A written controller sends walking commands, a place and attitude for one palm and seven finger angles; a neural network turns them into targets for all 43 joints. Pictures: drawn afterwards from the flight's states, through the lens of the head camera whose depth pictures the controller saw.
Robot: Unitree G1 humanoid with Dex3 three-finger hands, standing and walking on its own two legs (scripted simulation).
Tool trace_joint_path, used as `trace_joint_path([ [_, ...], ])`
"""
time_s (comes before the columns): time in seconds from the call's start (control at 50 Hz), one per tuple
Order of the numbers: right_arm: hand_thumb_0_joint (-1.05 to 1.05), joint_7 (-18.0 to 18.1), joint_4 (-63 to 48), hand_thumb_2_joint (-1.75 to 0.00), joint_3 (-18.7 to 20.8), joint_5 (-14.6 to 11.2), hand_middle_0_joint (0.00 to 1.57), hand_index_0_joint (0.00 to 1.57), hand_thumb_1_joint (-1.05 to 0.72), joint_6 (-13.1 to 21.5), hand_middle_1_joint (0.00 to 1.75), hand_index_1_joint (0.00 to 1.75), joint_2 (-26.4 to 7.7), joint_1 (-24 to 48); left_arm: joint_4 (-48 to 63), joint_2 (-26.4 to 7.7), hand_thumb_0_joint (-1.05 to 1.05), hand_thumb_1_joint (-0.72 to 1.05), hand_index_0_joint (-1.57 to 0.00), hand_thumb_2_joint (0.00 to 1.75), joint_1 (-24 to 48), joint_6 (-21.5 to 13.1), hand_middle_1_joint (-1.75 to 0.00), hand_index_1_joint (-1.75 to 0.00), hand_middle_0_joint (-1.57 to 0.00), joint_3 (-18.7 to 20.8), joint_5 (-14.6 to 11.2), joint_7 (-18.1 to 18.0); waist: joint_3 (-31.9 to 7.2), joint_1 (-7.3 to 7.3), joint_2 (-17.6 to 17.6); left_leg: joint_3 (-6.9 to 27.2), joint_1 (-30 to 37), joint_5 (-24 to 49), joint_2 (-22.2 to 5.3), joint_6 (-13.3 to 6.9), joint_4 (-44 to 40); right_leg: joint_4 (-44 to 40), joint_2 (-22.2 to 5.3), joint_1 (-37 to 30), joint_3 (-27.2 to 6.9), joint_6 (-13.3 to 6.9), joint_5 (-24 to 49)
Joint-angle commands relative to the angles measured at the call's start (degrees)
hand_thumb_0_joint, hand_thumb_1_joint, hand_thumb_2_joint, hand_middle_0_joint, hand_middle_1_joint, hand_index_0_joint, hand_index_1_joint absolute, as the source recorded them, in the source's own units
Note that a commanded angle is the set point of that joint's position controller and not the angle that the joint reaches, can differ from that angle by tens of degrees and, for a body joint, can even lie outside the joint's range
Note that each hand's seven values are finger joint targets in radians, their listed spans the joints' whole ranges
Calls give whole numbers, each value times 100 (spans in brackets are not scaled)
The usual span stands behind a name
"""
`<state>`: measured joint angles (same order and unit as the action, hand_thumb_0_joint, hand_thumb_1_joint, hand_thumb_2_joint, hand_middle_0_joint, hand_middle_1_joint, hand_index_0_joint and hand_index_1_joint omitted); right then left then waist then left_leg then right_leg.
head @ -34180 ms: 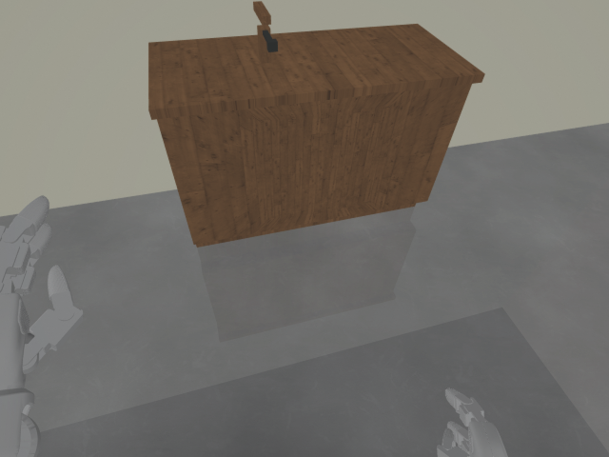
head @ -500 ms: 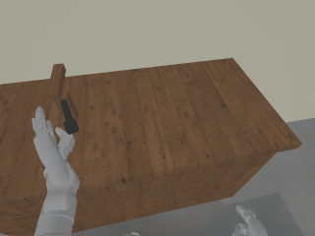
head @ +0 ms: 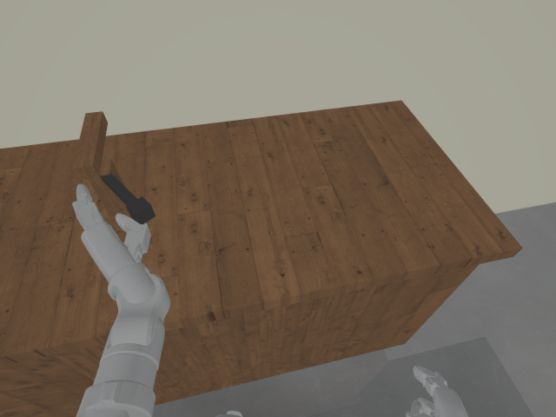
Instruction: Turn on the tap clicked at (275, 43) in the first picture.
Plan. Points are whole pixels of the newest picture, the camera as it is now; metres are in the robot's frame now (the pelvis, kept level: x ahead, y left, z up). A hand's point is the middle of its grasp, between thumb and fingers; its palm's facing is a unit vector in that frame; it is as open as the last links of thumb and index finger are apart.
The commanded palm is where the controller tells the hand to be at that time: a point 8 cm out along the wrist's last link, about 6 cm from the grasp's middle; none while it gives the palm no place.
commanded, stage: push the lever round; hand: left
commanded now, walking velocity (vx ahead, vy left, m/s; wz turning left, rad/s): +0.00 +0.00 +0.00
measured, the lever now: (141, 211) +0.39 +0.24 +0.07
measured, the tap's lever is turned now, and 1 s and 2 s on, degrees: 33 57 75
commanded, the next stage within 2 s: lift the hand up off the lever in 1.32 s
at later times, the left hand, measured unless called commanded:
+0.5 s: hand (165, 213) +0.40 +0.20 +0.06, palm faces +0.78 -0.63 -0.07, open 7.7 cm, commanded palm +0.35 +0.22 +0.07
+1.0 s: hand (174, 203) +0.42 +0.19 +0.06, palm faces +0.80 -0.59 -0.09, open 7.5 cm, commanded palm +0.37 +0.20 +0.07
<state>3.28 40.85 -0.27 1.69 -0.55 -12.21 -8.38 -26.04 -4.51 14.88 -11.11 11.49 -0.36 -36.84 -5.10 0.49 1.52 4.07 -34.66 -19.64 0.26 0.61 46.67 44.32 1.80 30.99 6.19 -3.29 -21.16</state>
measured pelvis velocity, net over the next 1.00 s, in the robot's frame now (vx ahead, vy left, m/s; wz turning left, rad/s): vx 0.01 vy -0.01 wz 0.00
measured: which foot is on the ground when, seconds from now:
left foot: down 0.00-1.00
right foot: down 0.00-1.00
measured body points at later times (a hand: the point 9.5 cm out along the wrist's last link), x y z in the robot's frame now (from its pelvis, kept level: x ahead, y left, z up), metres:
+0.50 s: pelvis +0.01 -0.01 +0.00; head +0.04 -0.01 +0.45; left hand +0.35 +0.23 +0.07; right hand +0.15 -0.25 -0.12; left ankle +0.04 +0.12 -0.70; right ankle +0.01 -0.08 -0.70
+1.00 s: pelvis +0.01 -0.01 +0.00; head +0.05 -0.01 +0.44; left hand +0.37 +0.22 +0.07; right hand +0.15 -0.24 -0.13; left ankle +0.04 +0.12 -0.70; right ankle +0.01 -0.08 -0.70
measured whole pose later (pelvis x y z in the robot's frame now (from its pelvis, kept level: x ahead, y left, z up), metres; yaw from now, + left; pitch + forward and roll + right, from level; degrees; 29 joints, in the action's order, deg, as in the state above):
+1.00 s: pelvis +0.01 -0.01 +0.00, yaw +0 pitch +11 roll -1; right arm -0.6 43.9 1.6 4.8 -1.6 -10.6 -8.8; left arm -38.6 0.0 29.2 -7.7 15.4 5.2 -50.4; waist -7.6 1.4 1.4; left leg 4.4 -38.1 -20.9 -0.1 1.4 48.1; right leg 46.0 2.2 34.5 6.6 -4.0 -22.7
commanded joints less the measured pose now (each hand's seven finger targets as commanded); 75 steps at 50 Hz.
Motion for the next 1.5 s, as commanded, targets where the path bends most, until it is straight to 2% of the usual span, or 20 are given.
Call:
trace_joint_path([
  [0.0,0,61,-674,-90,289,33,20,20,-90,203,30,30,-751,482,1048,-833,0,90,-15,90,2150,-259,-15,-15,-15,121,241,-209,-1536,107,-73,-7,766,549,-7,-184,-567,-899,-226,-557,-522,182,681],
  [0.24,0,-55,-624,-90,331,127,20,20,-90,146,30,30,-678,444,678,-474,0,90,-15,90,2825,-195,-15,-15,-15,-24,455,-681,-1680,144,-87,-75,772,709,-34,-176,-517,-879,-237,-580,-479,166,802],
  [0.46,0,-139,-532,-90,372,201,20,20,-90,52,30,30,-646,350,338,-401,0,90,-15,90,3182,-120,-15,-15,-15,85,557,-944,-1788,211,-228,-160,670,964,-45,-191,-402,-871,-289,-682,-519,211,1231],
  [0.5,0,-137,-472,-90,404,218,20,20,-90,36,30,30,-673,302,251,-645,0,90,-15,90,3047,-113,-15,-15,-15,402,583,-1005,-1813,129,-157,-137,646,1059,-39,-188,-387,-836,-266,-726,-517,189,1329],
  [0.62,0,-235,-513,-90,417,240,20,20,-90,23,30,30,-638,285,422,-328,0,90,-15,90,3236,-110,-15,-15,-15,142,630,-1082,-2113,188,-72,-155,819,1413,-49,-158,-314,-683,-268,-756,-418,179,1692],
  [0.76,0,-290,-405,-90,425,269,20,20,-90,100,30,30,-624,319,143,7,0,90,-15,90,3709,-3,-15,-15,-15,-93,697,-1210,-1860,286,-147,-127,754,1205,-73,-142,-305,-720,-236,-431,-354,168,1314],
  [0.8,0,-276,-325,-90,450,286,20,20,-90,102,30,30,-646,279,109,-243,0,90,-15,90,3767,-15,-15,-15,-15,168,756,-1268,-1957,228,-75,-89,780,1207,-73,-122,-317,-688,-212,-425,-346,146,1238],
  [0.86,0,-336,-366,-90,443,323,20,20,-90,126,30,30,-595,250,227,110,0,90,-15,90,3868,-34,-15,-15,-15,-168,819,-1279,-2251,265,9,-140,930,1501,-70,-107,-210,-550,-214,-426,-306,141,1558],
  [0.9,0,-316,-300,-90,457,326,20,20,-90,101,30,30,-640,204,-46,-280,0,90,-15,90,3639,27,-15,-15,-15,266,820,-1314,-2190,187,-95,-114,755,1407,-61,-106,-226,-573,-206,-488,-331,148,1507],
  [0.96,0,-335,-338,-90,429,309,20,20,-90,119,30,30,-590,240,-48,74,0,90,-15,90,4081,20,-15,-15,-15,-114,815,-1303,-2070,327,-137,-153,718,1234,-59,-127,-220,-617,-229,-367,-343,177,1381],
  [1.0,0,-297,-253,-90,442,314,20,20,-90,103,30,30,-640,204,-223,-321,0,90,-15,90,4073,34,-15,-15,-15,288,825,-1355,-2003,269,-129,-131,623,1117,-55,-129,-252,-672,-220,-382,-381,178,1266],
  [1.08,0,-297,-247,-90,406,314,20,20,-90,124,30,30,-592,195,-484,-156,0,90,-15,90,4476,17,-15,-15,-15,88,842,-1375,-1923,409,-246,-167,477,814,-49,-159,-243,-739,-243,-278,-422,221,976],
  [1.1,0,-275,-171,-90,428,318,20,20,-90,114,30,30,-640,151,-704,-556,0,90,-15,90,4342,26,-15,-15,-15,528,869,-1423,-1879,319,-216,-131,393,726,-36,-161,-270,-774,-229,-286,-436,208,846],
  [1.16,0,-309,-189,-90,413,330,20,20,-90,119,30,30,-593,118,-671,-306,0,90,-15,90,4800,-48,-15,-15,-15,205,948,-1437,-2027,440,-64,-169,445,719,-40,-166,-240,-737,-245,-225,-444,210,849],
  [1.2,0,-299,-113,-90,438,341,20,20,-90,115,30,30,-637,76,-880,-571,0,90,-15,90,4688,-60,-15,-15,-15,496,1002,-1490,-2022,377,30,-144,422,737,-44,-162,-237,-710,-216,-176,-434,187,835],
  [1.28,0,-342,-168,-90,436,370,20,20,-90,127,30,30,-622,-31,-975,-384,0,90,-15,90,4862,-115,-15,-15,-15,354,962,-1493,-2239,460,-145,-203,424,901,-31,-180,-182,-665,-223,-289,-443,222,1144],
  [1.3,0,-329,-113,-90,473,372,20,20,-90,112,30,30,-661,-88,-1033,-684,0,90,-15,90,4683,-116,-15,-15,-15,709,971,-1523,-2316,345,-78,-180,401,955,-25,-166,-179,-629,-208,-343,-439,205,1200],
  [1.36,0,-376,-177,-90,464,373,20,20,-90,119,30,30,-629,-131,-1028,-396,0,90,-15,90,4811,-141,-15,-15,-15,434,951,-1500,-2318,444,-178,-225,434,1027,-34,-182,-165,-628,-207,-334,-421,229,1326],
  [1.4,0,-366,-92,-90,488,373,20,20,-90,99,30,30,-682,-176,-1229,-707,0,90,-15,90,4723,-123,-15,-15,-15,744,994,-1521,-2181,385,-54,-202,323,961,-40,-165,-192,-641,-201,-295,-439,212,1242],
  [1.48,0,-396,-202,-90,487,373,20,20,-90,112,30,30,-669,-225,-1009,-624,0,90,-15,90,4791,-144,-15,-15,-15,639,953,-1516,-2391,413,-187,-262,414,1065,-35,-200,-211,-682,-208,-526,-471,241,1451],
])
